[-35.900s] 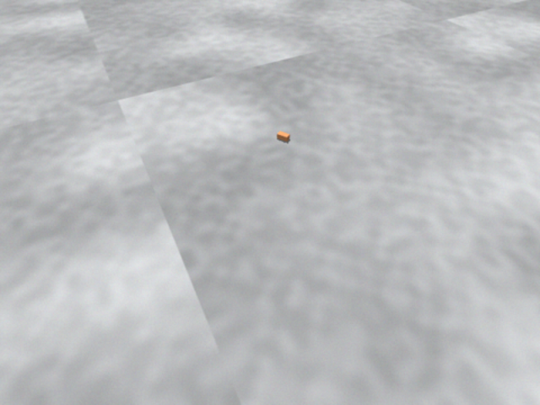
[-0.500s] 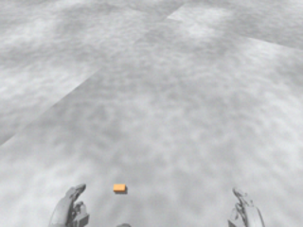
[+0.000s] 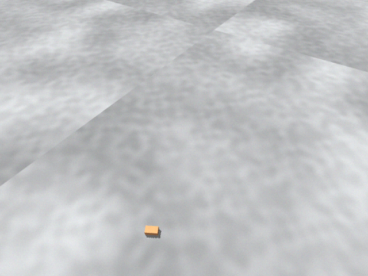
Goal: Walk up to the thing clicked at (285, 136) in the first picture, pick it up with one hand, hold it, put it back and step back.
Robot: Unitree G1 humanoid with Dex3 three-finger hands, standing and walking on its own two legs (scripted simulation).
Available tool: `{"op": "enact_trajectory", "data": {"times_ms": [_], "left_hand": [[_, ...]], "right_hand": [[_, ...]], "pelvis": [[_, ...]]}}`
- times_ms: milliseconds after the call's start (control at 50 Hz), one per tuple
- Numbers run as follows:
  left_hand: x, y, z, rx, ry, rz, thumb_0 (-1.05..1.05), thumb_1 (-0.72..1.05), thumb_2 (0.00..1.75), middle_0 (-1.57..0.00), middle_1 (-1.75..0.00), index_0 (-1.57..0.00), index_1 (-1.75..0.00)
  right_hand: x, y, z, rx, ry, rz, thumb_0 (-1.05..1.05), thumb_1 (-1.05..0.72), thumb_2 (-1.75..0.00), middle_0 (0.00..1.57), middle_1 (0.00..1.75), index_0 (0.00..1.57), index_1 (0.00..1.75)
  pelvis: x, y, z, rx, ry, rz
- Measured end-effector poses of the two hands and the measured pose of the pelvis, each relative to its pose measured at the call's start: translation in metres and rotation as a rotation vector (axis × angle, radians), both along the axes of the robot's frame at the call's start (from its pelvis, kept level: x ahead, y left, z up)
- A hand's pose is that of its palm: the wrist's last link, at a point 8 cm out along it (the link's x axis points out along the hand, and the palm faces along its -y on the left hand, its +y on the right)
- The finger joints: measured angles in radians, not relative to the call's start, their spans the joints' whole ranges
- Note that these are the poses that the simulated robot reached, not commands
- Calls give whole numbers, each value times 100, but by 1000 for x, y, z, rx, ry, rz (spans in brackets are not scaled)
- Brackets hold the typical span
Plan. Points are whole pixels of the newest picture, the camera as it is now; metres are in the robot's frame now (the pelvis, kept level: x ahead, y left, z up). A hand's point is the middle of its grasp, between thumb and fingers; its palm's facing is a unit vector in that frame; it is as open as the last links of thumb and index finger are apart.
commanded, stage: stand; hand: left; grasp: from above
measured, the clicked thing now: (151, 230) +0.46 +0.20 -0.75
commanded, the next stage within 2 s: step back in 1.98 s
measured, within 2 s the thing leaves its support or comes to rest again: neither
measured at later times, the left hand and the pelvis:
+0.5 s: hand out of the picture +0.03 +0.24 -0.15, palm faces +0.04 -0.94 -0.34, open 7.4 cm; pelvis -0.01 -0.01 +0.02, yaw +0 degrees
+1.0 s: hand out of the picture +0.06 +0.23 -0.14, palm faces +0.03 -0.94 -0.33, open 7.4 cm; pelvis +0.00 -0.02 +0.02, yaw +0 degrees
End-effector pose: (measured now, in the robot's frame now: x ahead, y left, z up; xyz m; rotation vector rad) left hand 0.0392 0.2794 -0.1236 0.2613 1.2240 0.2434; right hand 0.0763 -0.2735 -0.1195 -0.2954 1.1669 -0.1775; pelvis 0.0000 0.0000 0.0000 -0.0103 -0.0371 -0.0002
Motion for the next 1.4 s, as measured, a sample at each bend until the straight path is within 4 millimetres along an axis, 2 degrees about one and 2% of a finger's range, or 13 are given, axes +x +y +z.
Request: {"op": "enact_trajectory", "data": {"times_ms": [200,500,880,1180,1400], "left_hand": [[-9,1,6,-9,29,11,1,90,90,-20,-31,-20,-30],[-15,2,15,12,57,15,0,91,90,-20,-30,-20,-30],[3,-8,17,4,54,-4,0,90,90,-20,-31,-20,-30],[23,-10,21,8,23,-14,0,90,90,-20,-30,-20,-30],[27,-9,20,6,28,-22,0,90,90,-20,-31,-20,-30]], "right_hand": [[-9,4,6,12,22,-17,1,-91,-90,20,30,21,30],[-25,-16,8,7,69,-35,1,-91,-90,20,30,20,30],[-24,-28,9,3,93,-34,1,-91,-90,20,30,20,30],[-7,-34,12,-4,71,-26,1,-91,-90,20,30,20,30],[-5,-36,14,-9,79,-25,1,-91,-90,20,30,20,30]], "pelvis": [[-5,1,11,1,-30,4],[-8,-8,16,4,-36,9],[-3,-17,18,6,-22,5],[3,-20,19,6,-16,2],[6,-21,20,6,-5,4]]}}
